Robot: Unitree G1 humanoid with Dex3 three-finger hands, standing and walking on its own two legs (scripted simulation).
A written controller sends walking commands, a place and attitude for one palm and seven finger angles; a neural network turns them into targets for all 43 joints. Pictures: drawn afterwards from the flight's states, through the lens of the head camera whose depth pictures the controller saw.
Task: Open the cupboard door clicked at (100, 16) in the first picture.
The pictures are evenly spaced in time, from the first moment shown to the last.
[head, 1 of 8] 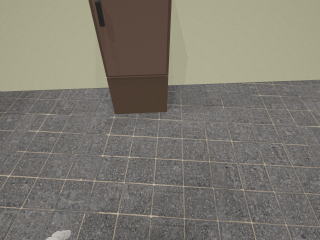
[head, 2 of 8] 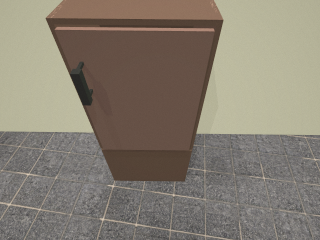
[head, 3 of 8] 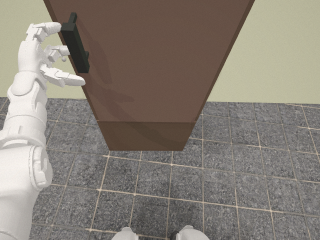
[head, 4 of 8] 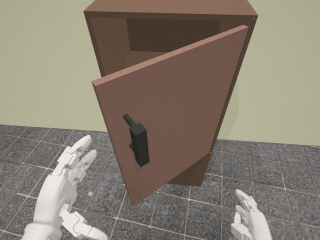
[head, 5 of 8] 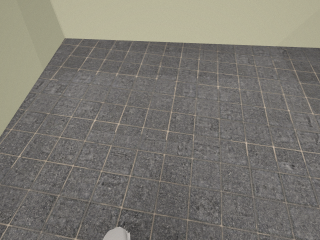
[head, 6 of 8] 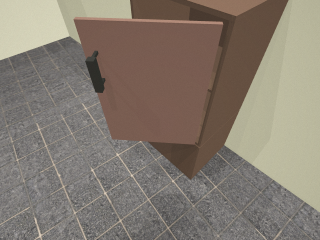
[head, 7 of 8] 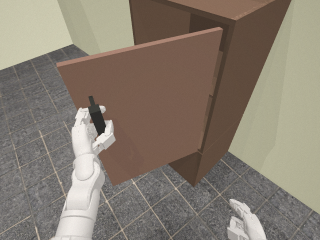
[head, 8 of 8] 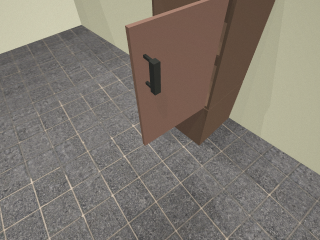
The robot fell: no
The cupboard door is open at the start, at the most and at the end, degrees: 0 84 84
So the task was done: yes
